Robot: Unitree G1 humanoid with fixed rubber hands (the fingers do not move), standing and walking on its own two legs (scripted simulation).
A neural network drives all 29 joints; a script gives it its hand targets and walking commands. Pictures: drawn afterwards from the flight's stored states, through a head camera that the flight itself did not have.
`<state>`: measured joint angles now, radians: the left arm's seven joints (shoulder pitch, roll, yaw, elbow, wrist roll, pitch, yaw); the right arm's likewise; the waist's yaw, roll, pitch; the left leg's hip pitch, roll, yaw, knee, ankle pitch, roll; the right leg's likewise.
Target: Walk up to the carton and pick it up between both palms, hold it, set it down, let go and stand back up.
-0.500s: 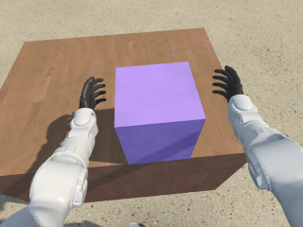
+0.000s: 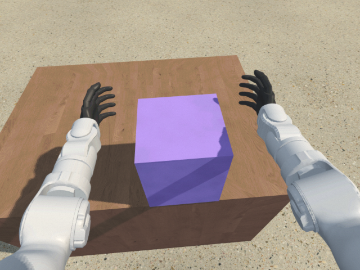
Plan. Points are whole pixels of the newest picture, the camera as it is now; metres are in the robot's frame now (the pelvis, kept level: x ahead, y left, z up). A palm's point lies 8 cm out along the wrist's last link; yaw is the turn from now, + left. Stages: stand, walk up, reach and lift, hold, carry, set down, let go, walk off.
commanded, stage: set down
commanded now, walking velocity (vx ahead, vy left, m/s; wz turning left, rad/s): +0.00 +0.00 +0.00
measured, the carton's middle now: (181, 153) +0.44 +0.05 -0.04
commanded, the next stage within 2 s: none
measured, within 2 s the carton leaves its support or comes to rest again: neither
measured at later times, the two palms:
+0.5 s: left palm (96, 147) +0.36 +0.24 +0.07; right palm (264, 137) +0.40 -0.14 +0.08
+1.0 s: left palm (97, 183) +0.30 +0.23 +0.02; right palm (273, 178) +0.33 -0.16 +0.03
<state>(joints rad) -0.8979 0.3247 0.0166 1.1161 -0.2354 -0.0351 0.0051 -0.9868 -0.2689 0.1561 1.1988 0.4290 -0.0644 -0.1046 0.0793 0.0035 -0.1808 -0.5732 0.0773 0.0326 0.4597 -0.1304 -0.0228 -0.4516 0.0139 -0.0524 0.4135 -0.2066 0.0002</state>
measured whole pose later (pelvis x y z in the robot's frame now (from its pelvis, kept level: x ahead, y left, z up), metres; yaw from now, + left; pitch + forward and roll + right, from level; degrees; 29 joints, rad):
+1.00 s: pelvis +0.01 +0.00 +0.01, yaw +0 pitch +1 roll +0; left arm -0.22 0.18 0.11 0.61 -0.11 -0.09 -0.01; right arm -0.26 -0.16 0.11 0.69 0.27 -0.18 -0.09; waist 0.05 -0.01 0.00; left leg -0.24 0.05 0.05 0.37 -0.14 -0.02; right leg -0.14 0.00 -0.02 0.35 -0.23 0.00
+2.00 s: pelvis +0.02 +0.01 +0.00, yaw -2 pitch -1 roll +0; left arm 0.14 0.16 0.02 0.65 -0.08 -0.36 0.02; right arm 0.06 -0.16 0.11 0.84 0.20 -0.53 0.00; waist 0.05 -0.01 0.03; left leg -0.22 0.05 0.06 0.46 -0.21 -0.01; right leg -0.13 0.00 0.03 0.43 -0.28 0.01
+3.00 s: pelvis +0.02 +0.00 +0.01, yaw -2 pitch -3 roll +0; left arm 0.19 0.21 0.02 0.52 -0.01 0.09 -0.01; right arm 0.14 -0.17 -0.01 0.78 -0.01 -0.24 -0.01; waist 0.03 -0.01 0.08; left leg -0.13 0.05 0.06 0.37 -0.18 -0.03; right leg -0.05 0.00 0.03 0.36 -0.26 0.00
